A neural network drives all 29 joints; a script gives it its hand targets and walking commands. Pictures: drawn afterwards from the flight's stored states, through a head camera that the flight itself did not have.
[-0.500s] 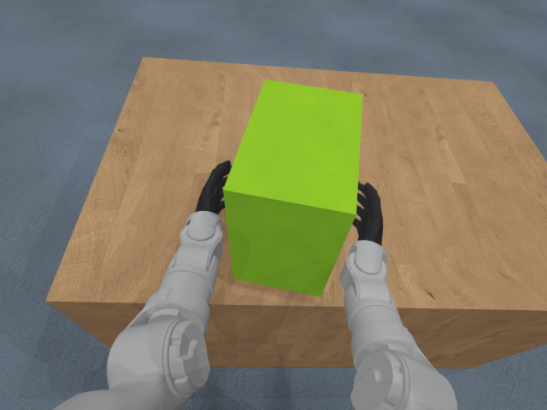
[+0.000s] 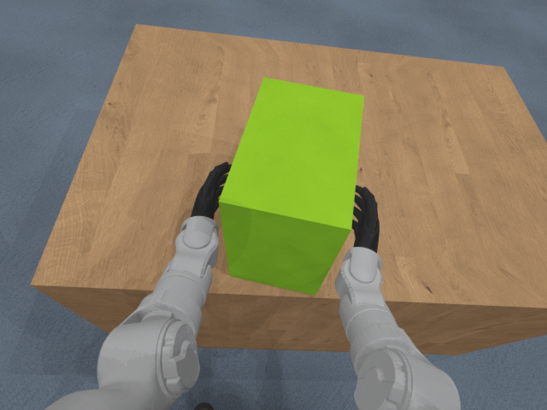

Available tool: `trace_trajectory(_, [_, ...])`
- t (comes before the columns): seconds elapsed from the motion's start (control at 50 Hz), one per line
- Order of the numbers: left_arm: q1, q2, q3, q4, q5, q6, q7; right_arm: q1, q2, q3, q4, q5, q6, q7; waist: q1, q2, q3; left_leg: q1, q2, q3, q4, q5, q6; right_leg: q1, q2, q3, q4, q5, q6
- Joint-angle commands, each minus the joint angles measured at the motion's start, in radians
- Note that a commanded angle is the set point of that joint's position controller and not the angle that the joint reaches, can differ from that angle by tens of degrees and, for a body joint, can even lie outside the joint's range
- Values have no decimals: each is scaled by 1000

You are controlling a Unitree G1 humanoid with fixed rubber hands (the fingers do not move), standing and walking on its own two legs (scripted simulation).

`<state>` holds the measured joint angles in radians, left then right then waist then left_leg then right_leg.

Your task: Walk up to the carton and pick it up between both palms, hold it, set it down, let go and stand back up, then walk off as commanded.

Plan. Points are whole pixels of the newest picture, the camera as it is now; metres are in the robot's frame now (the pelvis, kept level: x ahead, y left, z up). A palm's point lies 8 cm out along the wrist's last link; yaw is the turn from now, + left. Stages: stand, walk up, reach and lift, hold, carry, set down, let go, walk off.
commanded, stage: set down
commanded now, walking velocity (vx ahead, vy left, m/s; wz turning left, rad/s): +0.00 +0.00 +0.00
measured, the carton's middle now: (291, 193) +0.45 -0.04 -0.01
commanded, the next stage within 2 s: none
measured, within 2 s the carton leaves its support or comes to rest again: neither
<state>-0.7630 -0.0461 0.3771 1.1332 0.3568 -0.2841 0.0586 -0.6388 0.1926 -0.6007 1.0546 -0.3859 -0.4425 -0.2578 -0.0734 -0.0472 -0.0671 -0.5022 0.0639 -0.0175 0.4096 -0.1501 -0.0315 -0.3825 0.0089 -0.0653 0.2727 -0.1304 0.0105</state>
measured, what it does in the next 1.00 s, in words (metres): shifts its weight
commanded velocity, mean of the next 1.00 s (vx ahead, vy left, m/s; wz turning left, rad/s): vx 0.00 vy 0.00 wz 0.00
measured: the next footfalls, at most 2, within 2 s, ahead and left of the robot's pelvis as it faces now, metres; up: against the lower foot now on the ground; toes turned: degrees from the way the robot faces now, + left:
none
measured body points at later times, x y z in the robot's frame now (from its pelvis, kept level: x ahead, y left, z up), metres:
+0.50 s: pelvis -0.03 +0.02 -0.02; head +0.05 +0.05 +0.42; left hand +0.45 +0.15 +0.04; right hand +0.38 -0.16 +0.04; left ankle +0.01 +0.13 -0.74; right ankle -0.02 -0.13 -0.74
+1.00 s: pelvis -0.06 +0.03 -0.02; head +0.02 +0.07 +0.42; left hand +0.37 +0.15 +0.00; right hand +0.32 -0.16 +0.00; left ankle +0.01 +0.13 -0.74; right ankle -0.02 -0.13 -0.74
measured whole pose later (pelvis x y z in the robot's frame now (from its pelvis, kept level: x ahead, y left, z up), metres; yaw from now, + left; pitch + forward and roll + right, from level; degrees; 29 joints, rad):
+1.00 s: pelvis -0.06 +0.03 -0.02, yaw -3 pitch +14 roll -3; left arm -0.69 0.10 0.04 0.98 -0.04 -0.15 0.14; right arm -0.60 0.01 -0.18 0.96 0.10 -0.22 -0.19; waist -0.06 -0.02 -0.10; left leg -0.71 0.06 0.02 0.65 -0.19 0.01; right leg -0.61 0.00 -0.02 0.53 -0.17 0.05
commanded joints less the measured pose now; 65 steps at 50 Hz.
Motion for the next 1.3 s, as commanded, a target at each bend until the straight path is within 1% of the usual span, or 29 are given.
trace_trajectory(0.0, [-674,-598,-255,-30,56,-100,-113,-626,562,341,-24,-166,-81,194,-15,100,-855,246,-53,111,20,367,-38,373,11,-24,118,601,-2])
trace_trajectory(0.1, [-664,-327,-159,2,42,-118,-81,-620,323,268,-28,-134,-80,187,27,104,-891,244,-60,136,22,339,-36,363,20,-16,132,548,-4])
trace_trajectory(0.14, [-614,140,-90,-70,-40,-123,-1,-569,-174,228,-107,-6,-72,114,45,134,-1050,256,-64,149,81,481,-55,407,34,9,178,683,-8])
trace_trajectory(0.2, [-636,255,-103,-153,-139,-94,56,-609,-203,344,-126,186,-21,69,71,137,-982,166,-78,122,121,481,-44,389,42,39,201,662,5])
trace_trajectory(0.24, [-705,268,-187,-180,-239,-72,72,-614,-234,368,-127,286,6,38,5,152,-959,173,-82,106,122,421,-49,328,44,31,208,631,16])
trace_trajectory(0.26, [-704,284,-192,-188,-284,-62,68,-635,-232,402,-170,352,31,34,28,119,-992,155,-83,111,149,406,-43,335,43,36,227,622,14])
trace_trajectory(0.28, [-753,288,-238,-165,-329,-55,72,-651,-249,405,-153,389,51,27,-11,142,-999,172,-84,104,142,344,-44,268,42,26,211,542,11])
trace_trajectory(0.32, [-810,311,-256,-126,-392,-32,62,-696,-244,451,-202,447,103,20,-12,83,-968,172,-78,99,165,275,-24,186,42,22,213,445,7])
trace_trajectory(0.36, [-843,309,-294,-84,-423,3,49,-720,-266,429,-167,461,157,4,-53,112,-937,211,-75,74,171,242,-24,85,47,13,204,372,4])
trace_trajectory(0.38, [-819,288,-309,-32,-455,0,39,-711,-246,455,-184,475,172,10,-33,74,-949,196,-72,79,184,204,-13,49,43,20,206,305,-3])
trace_trajectory(0.44, [-753,262,-341,-38,-479,30,11,-671,-277,458,-209,474,220,8,-58,76,-938,276,-70,54,191,218,-3,-19,43,9,210,279,0])
trace_trajectory(0.54, [-644,169,-326,-139,-391,85,3,-631,-306,461,-203,501,206,28,-32,213,-955,427,-49,11,209,396,-65,-92,57,-26,225,333,-16])
trace_trajectory(0.56, [-685,132,-349,-157,-384,84,4,-655,-326,418,-147,491,200,39,-71,265,-911,419,-32,-19,177,292,-77,-136,68,-48,213,225,-13])
trace_trajectory(0.64, [-667,196,-283,-237,-335,98,32,-626,-374,378,-133,479,173,61,-36,253,-847,392,-23,-12,171,276,-86,-140,65,-35,214,177,-9])
trace_trajectory(0.68, [-528,183,-280,-361,-294,103,51,-501,-378,400,-191,484,127,67,-40,229,-891,486,-22,-22,198,439,-94,-93,81,-39,213,287,-6])
trace_trajectory(0.72, [-572,224,-260,-374,-281,87,64,-526,-370,399,-141,474,121,71,-2,233,-877,448,-32,-4,216,465,-97,-87,73,-15,200,235,-8])
trace_trajectory(0.78, [-642,220,-280,-397,-296,77,87,-587,-354,397,-172,466,132,92,17,209,-850,389,-23,10,178,310,-78,-97,84,-20,196,134,-11])
trace_trajectory(0.8, [-724,245,-315,-361,-330,72,96,-635,-362,362,-148,469,148,93,-12,239,-840,340,-27,8,160,154,-76,-111,75,-13,177,50,-14])
trace_trajectory(0.84, [-519,197,-357,-444,-365,58,100,-449,-332,386,-289,465,126,76,-7,196,-889,322,-44,20,163,141,-55,-8,81,-17,232,202,-12])
trace_trajectory(0.86, [-664,218,-352,-443,-390,37,105,-558,-328,382,-336,466,145,74,9,195,-944,308,-53,40,181,129,-57,-38,75,0,228,131,-17])
trace_trajectory(0.96, [-401,250,-308,-447,-428,49,53,-368,-309,481,-467,479,153,51,49,99,-1001,367,-86,44,212,286,-29,62,54,31,218,277,7])
trace_trajectory(1.02, [-338,257,-336,-451,-435,97,17,-287,-314,468,-426,458,182,39,3,91,-862,351,-84,28,165,169,-20,92,59,17,203,211,4])
trace_trajectory(1.04, [-530,284,-359,-370,-462,100,17,-494,-328,405,-412,426,208,26,-11,122,-838,249,-85,48,157,27,-17,17,58,20,199,71,-4])
trace_trajectory(1.06, [-334,242,-352,-467,-468,107,11,-296,-306,438,-481,448,183,19,-3,95,-819,290,-75,28,146,70,-9,83,61,15,213,145,3])
trace_trajectory(1.1, [-445,231,-416,-384,-521,125,6,-419,-333,410,-484,441,214,25,-37,71,-732,246,-48,2,98,-102,5,25,74,-13,201,8,2])
trace_trajectory(1.14, [-415,241,-434,-455,-535,114,12,-345,-331,404,-527,442,207,24,-37,100,-732,229,-28,-26,74,-136,-2,48,73,-28,233,43,6])
trace_trajectory(1.18, [-531,265,-445,-326,-560,121,9,-453,-333,381,-436,415,252,31,-60,78,-631,151,-21,-31,58,-250,9,-17,62,-16,222,-79,0])
trace_trajectory(1.2, [-382,270,-430,-345,-563,121,5,-340,-304,428,-468,418,261,30,-35,45,-587,192,-30,-19,74,-180,10,33,52,-2,217,-40,0])
trace_trajectory(1.28, [-362,249,-459,-416,-556,107,8,-278,-298,442,-435,442,266,44,-33,91,-570,191,-23,-35,44,-221,5,76,51,2,222,-34,2])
